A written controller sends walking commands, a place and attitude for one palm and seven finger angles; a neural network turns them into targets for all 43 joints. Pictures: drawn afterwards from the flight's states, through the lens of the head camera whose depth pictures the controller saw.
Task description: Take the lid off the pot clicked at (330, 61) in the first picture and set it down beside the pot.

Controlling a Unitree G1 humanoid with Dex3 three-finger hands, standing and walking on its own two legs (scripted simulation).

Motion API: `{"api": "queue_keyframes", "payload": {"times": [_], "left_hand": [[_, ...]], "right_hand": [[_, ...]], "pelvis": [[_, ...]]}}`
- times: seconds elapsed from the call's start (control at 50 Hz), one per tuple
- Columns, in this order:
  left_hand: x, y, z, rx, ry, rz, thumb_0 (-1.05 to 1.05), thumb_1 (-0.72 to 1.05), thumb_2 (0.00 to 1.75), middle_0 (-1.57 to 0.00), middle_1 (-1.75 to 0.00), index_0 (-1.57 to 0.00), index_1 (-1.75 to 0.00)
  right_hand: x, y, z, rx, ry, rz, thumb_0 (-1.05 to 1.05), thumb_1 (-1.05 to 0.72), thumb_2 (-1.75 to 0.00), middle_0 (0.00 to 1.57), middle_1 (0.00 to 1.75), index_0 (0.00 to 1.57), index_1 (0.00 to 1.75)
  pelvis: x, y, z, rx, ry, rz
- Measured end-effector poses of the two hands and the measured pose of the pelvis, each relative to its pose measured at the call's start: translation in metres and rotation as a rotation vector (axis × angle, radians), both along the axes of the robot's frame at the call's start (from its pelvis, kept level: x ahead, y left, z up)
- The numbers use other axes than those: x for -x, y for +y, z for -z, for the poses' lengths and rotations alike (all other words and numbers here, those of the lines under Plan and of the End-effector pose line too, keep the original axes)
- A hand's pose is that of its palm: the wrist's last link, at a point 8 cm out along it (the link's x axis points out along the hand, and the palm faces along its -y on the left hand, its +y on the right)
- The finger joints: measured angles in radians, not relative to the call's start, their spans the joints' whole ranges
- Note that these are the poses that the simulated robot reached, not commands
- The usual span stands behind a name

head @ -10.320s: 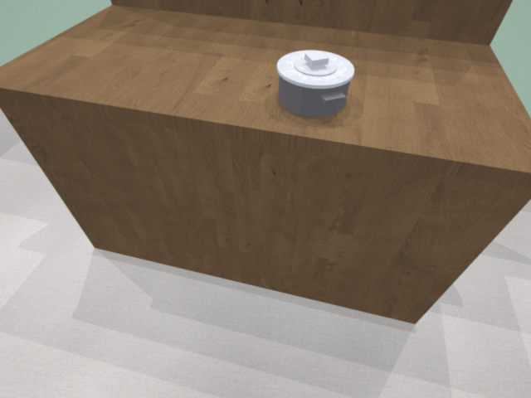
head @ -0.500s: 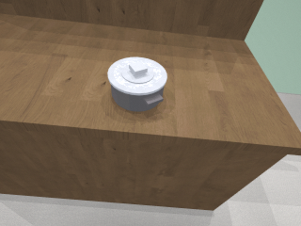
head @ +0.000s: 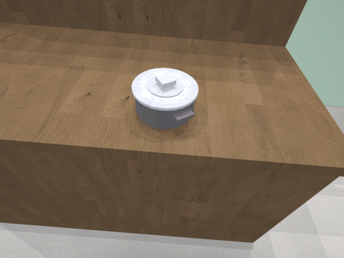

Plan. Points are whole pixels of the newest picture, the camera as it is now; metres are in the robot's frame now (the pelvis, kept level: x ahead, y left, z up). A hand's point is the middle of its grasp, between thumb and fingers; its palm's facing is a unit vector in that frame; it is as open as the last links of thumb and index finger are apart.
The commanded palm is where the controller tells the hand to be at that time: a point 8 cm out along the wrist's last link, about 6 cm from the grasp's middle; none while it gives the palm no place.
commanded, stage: look again from close up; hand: left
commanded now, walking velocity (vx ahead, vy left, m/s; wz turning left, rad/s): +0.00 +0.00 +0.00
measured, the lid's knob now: (165, 80) +0.52 +0.06 +0.15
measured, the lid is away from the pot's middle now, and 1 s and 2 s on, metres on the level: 0.00 0.00 0.00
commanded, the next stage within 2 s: shuffle to correct the standing spot in 0.78 s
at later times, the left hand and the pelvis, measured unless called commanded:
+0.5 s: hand out of the picture -0.01 +0.17 -0.19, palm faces +0.05 -0.98 -0.17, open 7.4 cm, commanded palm none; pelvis -0.01 +0.00 -0.01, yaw +1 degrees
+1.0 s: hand out of the picture -0.06 +0.17 -0.19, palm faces +0.04 -0.99 -0.13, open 7.4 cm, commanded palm none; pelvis -0.02 +0.01 +0.00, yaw +1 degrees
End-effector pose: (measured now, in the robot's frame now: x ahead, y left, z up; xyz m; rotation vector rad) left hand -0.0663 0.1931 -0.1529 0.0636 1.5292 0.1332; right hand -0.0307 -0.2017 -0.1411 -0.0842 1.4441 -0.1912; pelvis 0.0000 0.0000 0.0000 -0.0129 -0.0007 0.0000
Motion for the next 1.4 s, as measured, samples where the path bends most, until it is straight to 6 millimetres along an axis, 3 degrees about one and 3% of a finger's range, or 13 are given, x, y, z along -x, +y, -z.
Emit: {"api": "queue_keyframes", "payload": {"times": [0.16, 0.34, 0.48, 0.6, 0.74, 1.06, 1.24, 1.4], "left_hand": [[-0.006, -0.001, 0.004, -0.003, -0.024, 0.013, 0.00, 0.90, 0.90, -0.20, -0.30, -0.20, -0.29], [-0.032, 0.019, 0.009, -0.041, -0.128, 0.018, 0.00, 0.90, 0.90, -0.20, -0.30, -0.20, -0.29], [-0.047, 0.027, 0.009, -0.052, -0.186, 0.025, 0.00, 0.90, 0.90, -0.20, -0.30, -0.20, -0.29], [-0.046, 0.028, 0.008, -0.045, -0.191, 0.025, 0.00, 0.90, 0.90, -0.20, -0.30, -0.20, -0.29], [-0.032, 0.027, 0.009, -0.030, -0.159, 0.020, 0.00, 0.90, 0.90, -0.20, -0.30, -0.20, -0.29], [-0.002, 0.026, 0.010, -0.008, -0.070, 0.028, 0.00, 0.90, 0.90, -0.20, -0.30, -0.20, -0.29], [-0.007, 0.018, 0.008, -0.009, -0.062, 0.047, 0.00, 0.90, 0.90, -0.20, -0.30, -0.20, -0.29], [-0.022, -0.007, 0.004, -0.018, -0.125, 0.045, 0.00, 0.91, 0.90, -0.20, -0.30, -0.20, -0.29]], "right_hand": [[-0.011, -0.009, 0.002, 0.019, -0.020, -0.053, 0.01, -0.92, -0.90, 0.20, 0.30, 0.20, 0.30], [-0.050, -0.029, -0.002, 0.074, -0.141, -0.078, 0.01, -0.93, -0.90, 0.20, 0.30, 0.20, 0.30], [-0.076, -0.027, -0.010, 0.081, -0.222, -0.107, 0.00, -0.92, -0.90, 0.20, 0.30, 0.20, 0.30], [-0.082, -0.023, -0.014, 0.080, -0.242, -0.116, 0.00, -0.92, -0.90, 0.20, 0.30, 0.20, 0.30], [-0.071, -0.023, -0.015, 0.087, -0.213, -0.111, 0.00, -0.93, -0.90, 0.20, 0.30, 0.20, 0.30], [-0.028, -0.020, -0.013, 0.090, -0.117, -0.050, 0.00, -0.93, -0.90, 0.20, 0.30, 0.20, 0.30], [-0.002, -0.028, -0.010, 0.075, -0.090, 0.001, 0.00, -0.91, -0.90, 0.20, 0.30, 0.20, 0.30], [0.011, -0.051, -0.003, 0.057, -0.069, 0.028, 0.00, -0.91, -0.90, 0.20, 0.30, 0.20, 0.30]], "pelvis": [[0.003, 0.000, 0.004, 0.015, -0.005, -0.024], [0.004, 0.001, 0.009, 0.022, -0.018, -0.025], [0.006, 0.002, 0.007, 0.021, -0.018, -0.020], [0.008, 0.004, 0.006, 0.020, -0.020, -0.018], [0.011, 0.005, 0.005, 0.019, -0.018, -0.017], [0.017, 0.008, 0.003, 0.015, -0.017, -0.007], [0.025, -0.005, 0.003, 0.008, -0.002, 0.014], [0.031, -0.028, 0.004, 0.003, 0.006, 0.024]]}}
